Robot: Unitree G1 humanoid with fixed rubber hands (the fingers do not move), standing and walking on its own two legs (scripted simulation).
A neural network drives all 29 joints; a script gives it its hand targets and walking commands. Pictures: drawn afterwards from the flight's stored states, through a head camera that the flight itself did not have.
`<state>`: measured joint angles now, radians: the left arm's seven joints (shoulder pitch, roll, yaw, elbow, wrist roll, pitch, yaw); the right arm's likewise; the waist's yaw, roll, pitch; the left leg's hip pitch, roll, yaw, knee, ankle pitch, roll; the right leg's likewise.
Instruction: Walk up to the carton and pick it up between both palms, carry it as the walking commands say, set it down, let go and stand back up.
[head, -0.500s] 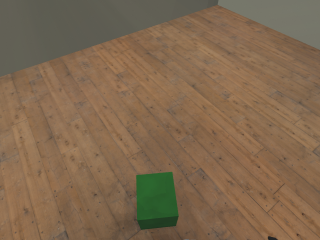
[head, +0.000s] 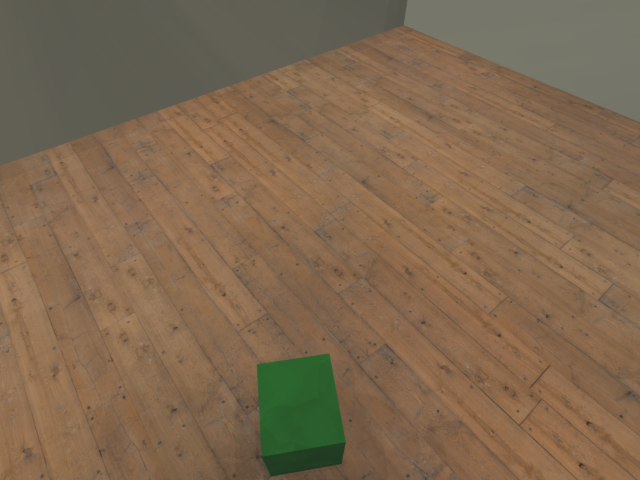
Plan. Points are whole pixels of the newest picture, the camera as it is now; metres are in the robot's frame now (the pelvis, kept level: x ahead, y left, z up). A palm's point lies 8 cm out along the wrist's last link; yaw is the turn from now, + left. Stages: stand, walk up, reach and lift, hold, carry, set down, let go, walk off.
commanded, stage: walk up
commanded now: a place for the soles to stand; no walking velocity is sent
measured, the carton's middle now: (300, 415) +0.41 +0.04 -0.64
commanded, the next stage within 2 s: reach and lift in 1.26 s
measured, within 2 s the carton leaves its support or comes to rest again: neither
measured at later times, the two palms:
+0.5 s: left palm out of the picture +0.11 +0.30 -0.11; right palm out of the picture +0.04 -0.29 -0.10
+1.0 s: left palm out of the picture +0.07 +0.28 -0.10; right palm out of the picture +0.03 -0.31 -0.11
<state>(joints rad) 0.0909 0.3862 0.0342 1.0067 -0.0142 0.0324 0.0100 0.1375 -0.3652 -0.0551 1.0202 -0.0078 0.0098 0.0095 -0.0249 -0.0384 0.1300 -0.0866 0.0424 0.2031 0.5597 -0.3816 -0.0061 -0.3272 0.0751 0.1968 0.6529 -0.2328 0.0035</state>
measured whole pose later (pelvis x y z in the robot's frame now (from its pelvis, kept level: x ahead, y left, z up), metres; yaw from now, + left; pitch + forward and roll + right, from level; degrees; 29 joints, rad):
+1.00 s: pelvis -0.02 -0.01 +0.02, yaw -1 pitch -3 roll +1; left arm 0.06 0.32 0.04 1.14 -0.01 0.01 0.00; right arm 0.16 -0.34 -0.03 1.08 0.01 -0.03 -0.02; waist -0.01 -0.01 0.10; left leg -0.05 -0.01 -0.02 0.36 -0.25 -0.02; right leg -0.25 0.05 0.12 0.36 -0.05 0.00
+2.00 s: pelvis -0.03 -0.02 -0.05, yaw +3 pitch +15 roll +0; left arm -0.19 0.24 0.22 0.62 0.06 0.17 -0.06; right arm -0.05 -0.19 -0.11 0.48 0.03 0.25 -0.03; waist -0.03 -0.05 0.11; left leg -0.76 0.01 -0.07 0.99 -0.49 -0.05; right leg -0.91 0.03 -0.01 0.89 -0.25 -0.02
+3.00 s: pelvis -0.06 -0.03 -0.12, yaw +8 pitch +37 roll +5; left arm -0.94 0.24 0.33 0.68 -0.09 0.13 -0.04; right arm -0.95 -0.19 -0.21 0.59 -0.06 0.21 -0.08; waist 0.00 0.01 0.19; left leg -1.39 -0.05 -0.05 1.22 -0.48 -0.07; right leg -1.54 -0.01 0.04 1.16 -0.26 -0.02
